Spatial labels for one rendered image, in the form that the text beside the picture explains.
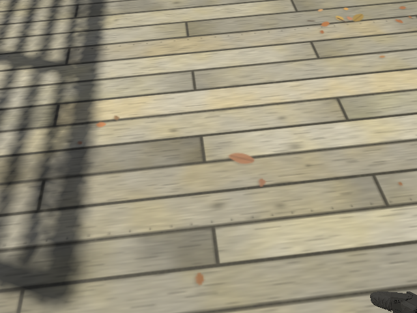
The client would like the right robot hand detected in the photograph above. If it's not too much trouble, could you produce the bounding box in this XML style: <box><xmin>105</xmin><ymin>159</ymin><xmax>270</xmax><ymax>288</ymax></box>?
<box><xmin>370</xmin><ymin>291</ymin><xmax>417</xmax><ymax>313</ymax></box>

